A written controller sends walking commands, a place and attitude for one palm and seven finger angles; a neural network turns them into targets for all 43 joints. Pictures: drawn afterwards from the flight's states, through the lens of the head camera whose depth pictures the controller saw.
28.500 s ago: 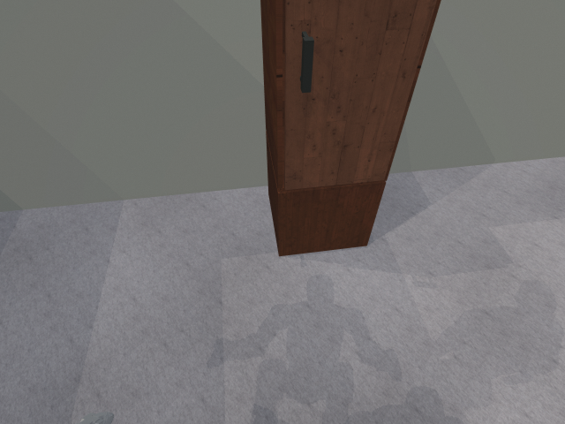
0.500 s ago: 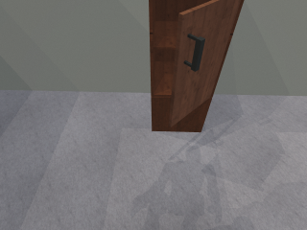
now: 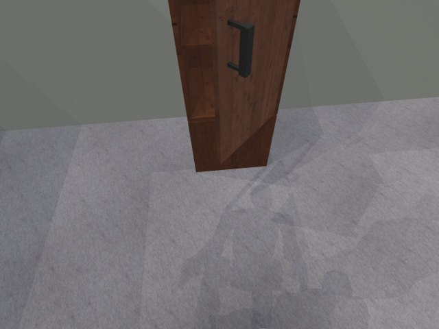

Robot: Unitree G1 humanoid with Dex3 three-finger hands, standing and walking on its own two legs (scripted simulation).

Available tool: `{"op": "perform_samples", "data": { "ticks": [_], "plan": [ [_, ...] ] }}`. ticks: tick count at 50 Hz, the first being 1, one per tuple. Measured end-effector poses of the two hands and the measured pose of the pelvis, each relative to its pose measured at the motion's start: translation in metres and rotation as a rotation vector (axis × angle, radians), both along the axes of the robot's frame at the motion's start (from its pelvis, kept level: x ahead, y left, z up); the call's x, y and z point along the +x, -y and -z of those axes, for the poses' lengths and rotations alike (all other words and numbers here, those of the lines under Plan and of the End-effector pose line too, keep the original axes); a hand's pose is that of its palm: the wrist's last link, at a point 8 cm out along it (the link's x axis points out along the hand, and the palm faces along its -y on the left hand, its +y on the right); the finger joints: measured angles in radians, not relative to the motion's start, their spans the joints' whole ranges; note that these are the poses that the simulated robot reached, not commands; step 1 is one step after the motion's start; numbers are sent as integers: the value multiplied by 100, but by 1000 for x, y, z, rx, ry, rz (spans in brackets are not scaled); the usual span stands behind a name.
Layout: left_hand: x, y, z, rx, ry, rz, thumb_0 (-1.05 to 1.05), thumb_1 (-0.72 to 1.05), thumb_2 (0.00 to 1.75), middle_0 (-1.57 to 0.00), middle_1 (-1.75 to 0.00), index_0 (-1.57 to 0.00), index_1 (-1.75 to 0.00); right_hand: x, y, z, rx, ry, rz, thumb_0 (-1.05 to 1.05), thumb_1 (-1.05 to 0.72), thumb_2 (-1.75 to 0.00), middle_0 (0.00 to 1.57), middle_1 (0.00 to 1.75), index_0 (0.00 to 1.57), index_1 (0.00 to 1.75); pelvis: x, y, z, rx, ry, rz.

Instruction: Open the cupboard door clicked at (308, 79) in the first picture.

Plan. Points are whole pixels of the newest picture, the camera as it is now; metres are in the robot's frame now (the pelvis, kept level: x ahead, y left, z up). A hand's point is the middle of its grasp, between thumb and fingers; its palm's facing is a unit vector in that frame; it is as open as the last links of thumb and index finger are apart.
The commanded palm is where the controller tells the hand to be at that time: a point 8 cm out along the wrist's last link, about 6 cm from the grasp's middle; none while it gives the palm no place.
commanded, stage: walk to a spot facing it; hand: left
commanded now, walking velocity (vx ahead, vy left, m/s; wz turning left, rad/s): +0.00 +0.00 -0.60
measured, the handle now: (238, 48) +0.71 +0.00 +0.12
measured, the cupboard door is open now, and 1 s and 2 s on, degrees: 44 44 44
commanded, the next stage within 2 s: none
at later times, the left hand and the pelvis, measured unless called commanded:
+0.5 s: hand out of the picture +0.11 +0.21 -0.17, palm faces -0.20 -0.95 -0.24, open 7.3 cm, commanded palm none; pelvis +0.01 +0.02 +0.01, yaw -16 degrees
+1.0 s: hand (177, 270) +0.25 +0.12 -0.16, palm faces -0.60 -0.76 -0.27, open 7.3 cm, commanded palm none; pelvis +0.04 +0.02 +0.00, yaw -36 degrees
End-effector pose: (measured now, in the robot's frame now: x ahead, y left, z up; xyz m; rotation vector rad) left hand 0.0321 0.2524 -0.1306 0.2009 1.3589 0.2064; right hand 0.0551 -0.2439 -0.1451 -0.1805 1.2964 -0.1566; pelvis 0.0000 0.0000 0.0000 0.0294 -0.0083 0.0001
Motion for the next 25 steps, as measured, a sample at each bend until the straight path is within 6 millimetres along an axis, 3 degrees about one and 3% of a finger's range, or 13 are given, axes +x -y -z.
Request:
{"op": "perform_samples", "data": {
  "ticks": [5, 13, 19, 25],
  "plan": [
    [16, 16, 1, 21, 34, 42, 0, 91, 90, -20, -30, -20, -30, -11, 17, 16, 19, -16, 57, 1, -90, -90, 20, 30, 20, 30, 1, 14, 9, -4, 3, 45],
    [24, 30, -11, 13, -9, 107, 0, 91, 90, -20, -30, -21, -30, 4, 30, -8, 1, 51, 140, 1, -90, -90, 20, 30, 20, 30, 2, 17, -8, 3, -26, 142],
    [44, 22, -10, -5, -12, 173, 0, 91, 90, -20, -30, -21, -30, 18, 26, -22, -25, 126, 189, 1, -90, -90, 20, 30, 20, 30, 6, 5, -12, 2, -42, 216],
    [79, -3, 3, -24, 7, 241, 0, 91, 90, -20, -30, -21, -30, 21, 7, -32, -74, 186, 237, 1, -90, -90, 20, 30, 20, 30, 14, -21, -6, -19, -56, 287]
  ]
}}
